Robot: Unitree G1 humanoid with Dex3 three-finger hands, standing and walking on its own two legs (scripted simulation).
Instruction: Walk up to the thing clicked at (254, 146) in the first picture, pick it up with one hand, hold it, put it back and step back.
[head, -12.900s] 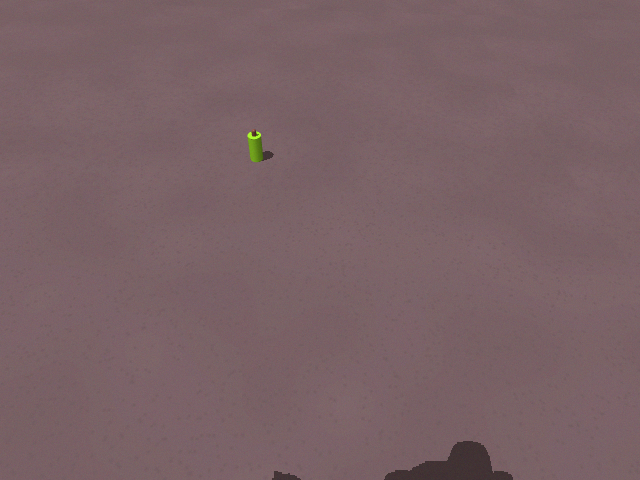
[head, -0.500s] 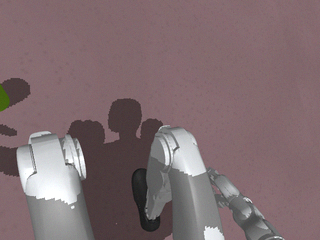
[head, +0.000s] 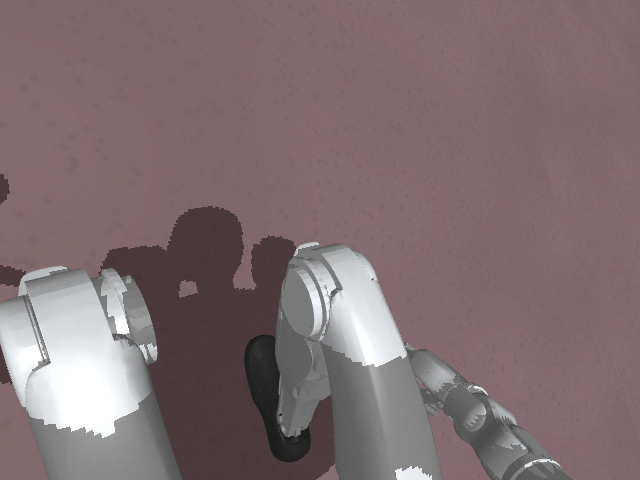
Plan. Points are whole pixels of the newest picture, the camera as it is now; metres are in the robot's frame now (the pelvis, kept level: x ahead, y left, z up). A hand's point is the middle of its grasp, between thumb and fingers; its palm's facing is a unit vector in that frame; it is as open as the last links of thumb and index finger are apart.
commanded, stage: close in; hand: left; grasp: from the side
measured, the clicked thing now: out of the picture +0.43 +0.33 -0.19
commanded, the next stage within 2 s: rest palm in 0.08 s
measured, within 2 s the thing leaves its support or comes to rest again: leaves its support in 1.50 s
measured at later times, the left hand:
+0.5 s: hand out of the picture +0.39 +0.32 -0.17, palm faces +0.41 -0.91 +0.01, open 14.5 cm
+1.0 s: hand out of the picture +0.41 +0.33 -0.18, palm faces +0.43 -0.90 -0.01, open 8.9 cm
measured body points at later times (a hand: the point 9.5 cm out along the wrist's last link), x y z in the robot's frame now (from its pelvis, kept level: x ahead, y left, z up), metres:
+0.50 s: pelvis +0.00 +0.00 +0.00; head +0.21 +0.20 +0.34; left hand +0.37 +0.37 -0.17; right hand +0.19 -0.23 -0.03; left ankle +0.09 +0.13 -0.24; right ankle +0.12 -0.12 -0.24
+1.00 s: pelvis +0.00 +0.00 +0.00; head +0.22 +0.20 +0.33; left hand +0.38 +0.37 -0.17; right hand +0.18 -0.23 -0.03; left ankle +0.09 +0.13 -0.24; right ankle +0.12 -0.12 -0.24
